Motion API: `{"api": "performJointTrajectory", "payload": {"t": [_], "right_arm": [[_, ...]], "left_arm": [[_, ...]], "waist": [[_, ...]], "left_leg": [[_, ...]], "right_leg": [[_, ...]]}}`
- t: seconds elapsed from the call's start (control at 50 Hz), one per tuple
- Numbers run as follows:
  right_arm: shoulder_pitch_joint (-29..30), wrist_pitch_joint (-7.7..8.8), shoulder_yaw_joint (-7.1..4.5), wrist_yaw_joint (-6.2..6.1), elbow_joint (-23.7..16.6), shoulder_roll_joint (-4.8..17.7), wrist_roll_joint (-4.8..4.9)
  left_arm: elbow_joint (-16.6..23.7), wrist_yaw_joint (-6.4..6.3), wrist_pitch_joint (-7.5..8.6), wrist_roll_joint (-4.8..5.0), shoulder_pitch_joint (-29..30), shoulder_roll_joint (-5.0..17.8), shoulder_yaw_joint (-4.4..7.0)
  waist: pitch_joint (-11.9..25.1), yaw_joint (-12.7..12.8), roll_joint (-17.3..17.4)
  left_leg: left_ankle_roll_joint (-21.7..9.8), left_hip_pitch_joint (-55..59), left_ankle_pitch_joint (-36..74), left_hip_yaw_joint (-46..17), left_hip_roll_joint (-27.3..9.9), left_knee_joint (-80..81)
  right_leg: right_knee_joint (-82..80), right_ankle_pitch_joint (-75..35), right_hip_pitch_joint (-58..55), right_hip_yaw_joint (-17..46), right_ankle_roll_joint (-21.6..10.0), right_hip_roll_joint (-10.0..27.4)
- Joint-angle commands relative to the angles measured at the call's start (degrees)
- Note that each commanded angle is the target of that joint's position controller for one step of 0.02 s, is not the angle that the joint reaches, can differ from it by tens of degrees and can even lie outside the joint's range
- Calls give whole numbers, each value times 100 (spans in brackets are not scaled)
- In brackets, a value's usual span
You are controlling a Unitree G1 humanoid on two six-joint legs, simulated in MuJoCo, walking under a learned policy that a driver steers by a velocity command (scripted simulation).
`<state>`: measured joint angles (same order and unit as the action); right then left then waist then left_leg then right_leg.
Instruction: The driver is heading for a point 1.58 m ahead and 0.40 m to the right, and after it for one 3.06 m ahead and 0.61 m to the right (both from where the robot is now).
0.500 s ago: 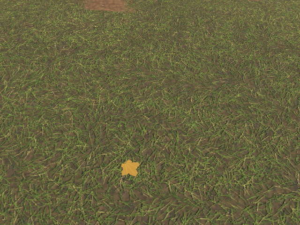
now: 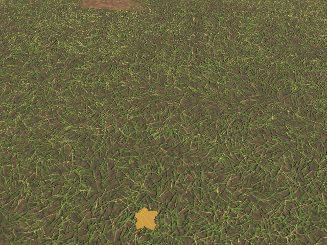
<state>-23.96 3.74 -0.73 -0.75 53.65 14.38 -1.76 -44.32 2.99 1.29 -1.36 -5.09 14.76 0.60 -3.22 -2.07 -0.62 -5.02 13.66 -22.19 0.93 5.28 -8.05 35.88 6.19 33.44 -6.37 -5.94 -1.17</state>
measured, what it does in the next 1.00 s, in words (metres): walks ahead, turning right: right foot, then left foot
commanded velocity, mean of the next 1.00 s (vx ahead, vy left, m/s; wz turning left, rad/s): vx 0.49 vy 0.00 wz -0.49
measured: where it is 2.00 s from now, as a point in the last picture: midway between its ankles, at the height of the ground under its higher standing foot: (232, 120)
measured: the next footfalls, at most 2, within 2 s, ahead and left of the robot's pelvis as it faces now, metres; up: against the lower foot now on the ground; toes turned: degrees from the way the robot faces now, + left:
right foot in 0.04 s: +0.19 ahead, -0.06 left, +0.00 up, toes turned -3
left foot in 0.56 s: +0.53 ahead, +0.05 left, +0.00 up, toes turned -21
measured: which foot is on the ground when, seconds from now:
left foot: down 0.00-0.06, up 0.08-0.54, down 0.56-1.00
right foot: up 0.00-0.02, down 0.04-0.56, up 0.58-1.00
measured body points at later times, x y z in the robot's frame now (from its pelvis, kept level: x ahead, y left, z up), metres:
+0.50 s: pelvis +0.29 -0.01 +0.02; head +0.33 -0.03 +0.46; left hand +0.33 +0.28 -0.10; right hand +0.45 -0.28 -0.07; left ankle +0.48 +0.09 -0.69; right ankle +0.16 -0.06 -0.72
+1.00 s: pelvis +0.54 -0.08 +0.02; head +0.57 -0.10 +0.47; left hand +0.85 -0.01 -0.07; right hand +0.37 -0.28 -0.12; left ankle +0.49 +0.07 -0.72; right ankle +0.60 -0.25 -0.69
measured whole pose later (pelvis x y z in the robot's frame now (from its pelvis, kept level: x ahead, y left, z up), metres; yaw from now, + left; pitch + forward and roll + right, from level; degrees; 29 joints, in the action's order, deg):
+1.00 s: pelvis +0.54 -0.08 +0.02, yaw -33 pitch +2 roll +1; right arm -25.4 4.6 -1.7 0.4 51.3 14.2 -1.2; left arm -40.4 4.0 0.5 -2.4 -1.9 14.4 1.0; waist -2.0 -4.7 -1.8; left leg -0.2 3.0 -18.1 11.3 0.1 -13.4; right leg 37.9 6.5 33.6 -1.6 -3.9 1.9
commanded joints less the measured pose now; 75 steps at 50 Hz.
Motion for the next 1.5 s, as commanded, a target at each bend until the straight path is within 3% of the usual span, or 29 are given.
{"api": "performJointTrajectory", "payload": {"t": [0.02, 0.04, 0.06, 0.08, 0.12, 0.16, 0.24, 0.34, 0.44, 0.5, 0.54, 0.56, 0.58, 0.6, 0.62, 0.64, 0.68, 0.78, 0.9, 0.98, 1.02, 1.06, 1.08, 1.1, 1.12, 1.16, 1.2, 1.3, 1.5], "right_arm": [[221, 2, -230, -122, -249, 1116, -79], [341, 1, -220, -108, -336, 1141, -44], [111, 68, -105, -14, -604, 614, 71], [167, 112, -154, 42, -708, 772, 6], [707, 229, -128, 96, -874, 903, 0], [747, 113, -109, 101, -905, 791, -84], [928, -164, -33, 146, -1080, 545, -139], [2123, -164, -14, 174, -1503, 540, -84], [2883, -88, 28, 208, -1821, 569, -23], [2499, -11, -18, 183, -1794, 759, 10], [1258, 82, -152, 71, -1439, 1055, 17], [422, 145, -255, -32, -1354, 1399, -90], [81, 89, -391, -96, -1393, 1875, -224], [337, -17, -417, -69, -1372, 1707, -115], [725, -36, -305, -42, -1462, 1139, -78], [981, -26, -222, -11, -1454, 803, -55], [956, 29, -176, -11, -1322, 656, -39], [620, 226, -250, 77, -1074, 717, 74], [258, 216, -254, 123, -762, 705, 53], [-178, 136, -287, 93, -454, 887, 67], [-261, 61, -302, 65, -315, 1007, 66], [-319, -8, -254, 54, -231, 955, 124], [-263, 12, -160, 78, -455, 692, 154], [-729, 5, -58, 155, -676, 116, 249], [-138, -55, -271, 66, -614, 833, 138], [121, -9, -247, 103, -633, 599, 199], [-146, -170, -255, 153, -409, 463, 46], [434, -340, -299, 296, -546, 235, 17], [2147, -290, -159, 434, -1233, 81, -46]], "left_arm": [[-191, -114, 109, 10, -1518, 772, 254], [-402, -180, 130, -67, -2291, 975, 355], [-391, -258, 88, -137, -2528, 1636, 547], [-370, -202, 68, 86, -2131, 1579, 553], [-256, -180, 59, 152, -1377, 1073, 480], [-284, -218, 109, 111, -1149, 760, 382], [-354, -223, 250, 135, -1322, 961, 432], [-441, -242, 215, 170, -1900, 1007, 486], [-455, -317, 161, 69, -2319, 1041, 518], [-299, -388, 161, 31, -1970, 1178, 561], [-213, -327, 218, 65, -1657, 1245, 565], [-112, -260, 279, 148, -1685, 963, 484], [64, -273, 292, 310, -2226, 324, 344], [38, -310, 221, 120, -2325, 748, 364], [-55, -304, 148, 29, -1960, 932, 414], [-17, -240, 129, 13, -1631, 870, 405], [25, -119, 23, -59, -1486, 728, 399], [297, 37, -129, -76, -942, 517, 332], [669, 122, -37, -70, 190, 212, 138], [820, 96, -2, -111, 663, 272, 89], [753, 30, 43, -153, 455, 353, 115], [237, -67, 165, -236, -972, 546, 230], [34, -165, 201, -353, -1975, 989, 360], [45, -246, 167, -261, -2046, 1536, 481], [39, -298, 139, -14, -2000, 1373, 500], [-57, -286, 225, -3, -1269, 692, 304], [-80, -298, 310, 24, -939, 349, 208], [-350, -327, 506, 52, -1267, 429, 259], [-809, -465, 427, 28, -2002, 545, 266]], "waist": [[791, 920, 632], [1148, 1310, 364], [1573, 1039, -883], [1855, 750, -936], [507, 478, 45], [-9, 106, 319], [56, 17, 33], [13, 498, -175], [92, 808, -306], [188, 491, -429], [758, -126, -228], [1478, -448, 261], [2186, -252, 1479], [2112, -47, 1396], [1211, 11, 544], [686, 48, 219], [328, 180, 631], [239, 233, 642], [-25, 26, 593], [-134, -84, 598], [34, 76, 644], [869, 716, 443], [1634, 1108, -127], [2269, 785, -1384], [1886, 990, -381], [617, 470, -239], [326, 158, -426], [2, 92, -330], [-351, 444, -264]], "left_leg": [[15, -672, 7723, 270, -1639, -2811], [46, -1600, 6384, 455, -1460, -4307], [285, -3628, 2198, 609, -503, -6719], [269, -4827, -542, -331, 109, -7757], [173, -5136, 332, -610, -615, -7163], [304, -4653, 394, -541, -903, -6371], [656, -4456, 787, -243, -1035, -5304], [867, -4973, 2086, -136, -971, -3746], [784, -5092, 2080, -140, -686, -2908], [591, -4127, 1645, -286, -522, -2234], [352, -2336, 1471, -259, -400, -1720], [93, -1017, 646, -1110, -1319, -1546], [-479, 560, 77, -3491, -2993, -1248], [-739, 181, -590, -4657, -3155, -873], [-624, -642, -812, -3764, -2861, -776], [-492, -1308, -147, -2842, -2521, -655], [-274, -1942, 1031, -1677, -2063, -436], [-391, -1906, 2521, -614, -2043, -170], [-322, -1963, 2979, 332, -1747, -39], [-298, -1460, 3546, 407, -2003, -218], [-252, -1127, 4988, 516, -2058, -866], [-99, -1557, 5441, 766, -1785, -2681], [3, -2781, 3324, 780, -1533, -4331], [219, -4771, -1092, 610, -465, -6280], [136, -5143, -729, -372, -558, -6650], [86, -4980, 99, -417, -952, -6031], [192, -4449, 402, -359, -1054, -5672], [308, -5019, 1290, -314, -1076, -5433], [-7, -5058, 2004, 568, -794, -3031]], "right_leg": [[-371, 348, -2112, -41, -373, -525], [-739, 476, -3347, 524, -605, -138], [-904, 798, -4766, 3157, -1401, 1465], [-1741, 493, -5022, 5281, -1932, 2017], [-2146, 829, -3495, 3906, -1590, 1718], [-2369, -19, -2336, 3083, -1245, 1203], [-2594, -661, -1740, 2343, -1143, 728], [-2476, -922, -2327, 2326, -744, 496], [-1932, -1821, -3191, 2638, -663, 617], [-1518, -2176, -3148, 2885, -431, 738], [-235, -2807, -2761, 2698, -173, 390], [1120, -1815, -2161, 2349, -36, 50], [2789, 1895, -411, 1548, 177, -777], [3485, 2463, 295, 1344, 134, -479], [3654, 1896, 412, 1337, 138, -126], [3436, 1481, 301, 1243, 181, 50], [3131, 1264, 61, 1134, 265, 295], [2988, 686, 528, 999, 365, 429], [936, -359, 232, 636, 376, 325], [3, 71, -212, 261, 138, 200], [-316, 567, -726, 111, -66, -34], [-921, 316, -2722, 114, -338, -243], [-988, 833, -4311, 1481, -619, 1061], [-1523, 450, -5568, 4215, -1311, 2784], [-1636, 20, -5020, 3939, -1183, 2533], [-2003, -790, -3584, 2285, -707, 1944], [-2376, -851, -2814, 1508, -371, 1551], [-2869, -1064, -2700, 695, -327, 1444], [-2444, -2707, -3717, -433, -129, 1564]]}}
Keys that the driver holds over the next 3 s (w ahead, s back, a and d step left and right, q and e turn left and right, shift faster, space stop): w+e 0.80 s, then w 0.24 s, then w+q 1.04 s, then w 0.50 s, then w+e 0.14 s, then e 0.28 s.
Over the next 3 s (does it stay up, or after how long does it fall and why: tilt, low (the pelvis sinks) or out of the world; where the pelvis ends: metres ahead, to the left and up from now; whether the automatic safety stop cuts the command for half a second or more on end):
stays up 1.44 -0.30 0.01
